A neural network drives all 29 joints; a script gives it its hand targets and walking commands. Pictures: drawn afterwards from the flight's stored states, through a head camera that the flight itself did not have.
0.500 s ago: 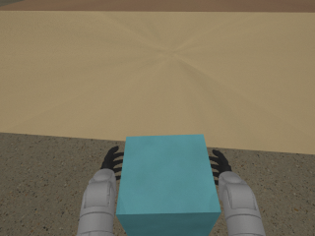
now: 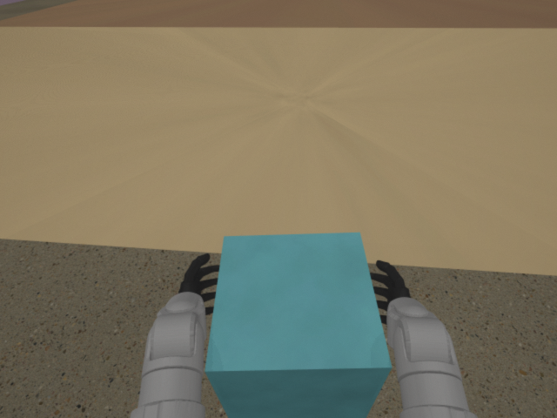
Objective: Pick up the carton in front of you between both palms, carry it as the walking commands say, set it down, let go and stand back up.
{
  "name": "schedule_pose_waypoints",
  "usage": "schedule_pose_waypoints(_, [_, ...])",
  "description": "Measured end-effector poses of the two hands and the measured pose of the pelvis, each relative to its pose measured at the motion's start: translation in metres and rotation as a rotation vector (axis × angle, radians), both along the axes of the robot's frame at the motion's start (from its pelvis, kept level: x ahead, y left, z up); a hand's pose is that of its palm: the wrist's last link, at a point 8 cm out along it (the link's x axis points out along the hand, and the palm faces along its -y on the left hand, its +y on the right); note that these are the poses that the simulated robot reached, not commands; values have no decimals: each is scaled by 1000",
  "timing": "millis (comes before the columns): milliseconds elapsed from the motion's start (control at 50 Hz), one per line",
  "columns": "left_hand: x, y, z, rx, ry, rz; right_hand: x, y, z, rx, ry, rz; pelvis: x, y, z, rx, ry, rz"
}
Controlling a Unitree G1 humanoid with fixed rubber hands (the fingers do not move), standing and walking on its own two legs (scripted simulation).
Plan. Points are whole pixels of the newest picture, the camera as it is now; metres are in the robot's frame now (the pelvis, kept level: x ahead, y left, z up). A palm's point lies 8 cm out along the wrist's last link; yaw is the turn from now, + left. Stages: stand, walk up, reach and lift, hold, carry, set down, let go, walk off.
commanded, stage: carry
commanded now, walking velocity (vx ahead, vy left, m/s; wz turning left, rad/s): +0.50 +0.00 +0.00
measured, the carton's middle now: (294, 333) +0.29 +0.00 -0.02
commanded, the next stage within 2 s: none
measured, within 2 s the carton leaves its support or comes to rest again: neither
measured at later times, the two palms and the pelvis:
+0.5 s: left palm (209, 235) +0.41 +0.14 +0.09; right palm (389, 242) +0.40 -0.16 +0.08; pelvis +0.15 -0.01 -0.01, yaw -2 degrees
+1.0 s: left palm (234, 147) +0.69 +0.13 +0.10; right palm (362, 150) +0.70 -0.17 +0.08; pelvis +0.45 -0.04 -0.01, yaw +3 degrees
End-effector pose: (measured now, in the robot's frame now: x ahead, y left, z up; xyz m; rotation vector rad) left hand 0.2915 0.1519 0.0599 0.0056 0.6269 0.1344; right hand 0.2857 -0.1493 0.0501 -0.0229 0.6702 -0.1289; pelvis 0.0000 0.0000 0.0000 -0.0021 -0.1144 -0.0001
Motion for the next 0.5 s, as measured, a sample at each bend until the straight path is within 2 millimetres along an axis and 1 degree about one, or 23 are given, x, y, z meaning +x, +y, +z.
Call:
schedule_pose_waypoints(100, [7, 2, 4, -1, -23, 3, 9, 2, 5, 0, -23, -1, 7, 1, -2, -2, 75, 8])
schedule_pose_waypoints(160, [16, 5, 9, -17, -52, 18, 20, 5, 12, 12, -52, -9, 16, 3, -6, -1, 108, 1])
schedule_pose_waypoints(220, [30, 3, 18, -32, -76, 26, 33, 3, 21, 24, -77, -20, 29, 0, -10, 0, 132, -14])
schedule_pose_waypoints(280, [46, -5, 25, -45, -74, 33, 48, -5, 26, 40, -75, -35, 50, -6, -11, -17, 153, -11])
schedule_pose_waypoints(340, [63, -11, 27, -56, -68, 34, 65, -10, 29, 40, -69, -38, 73, -10, -13, -19, 175, 25])
schedule_pose_waypoints(400, [79, -7, 26, -64, -47, 46, 83, -7, 30, 50, -48, -43, 99, -8, -14, 3, 188, 34])
schedule_pose_waypoints(440, [91, -4, 24, -73, -38, 54, 96, -4, 29, 48, -40, -42, 117, -7, -16, 25, 193, 0])
schedule_pose_waypoints(500, [114, -10, 27, -54, -6, 34, 112, -9, 27, 59, -8, -63, 146, -6, -11, 8, 210, -27])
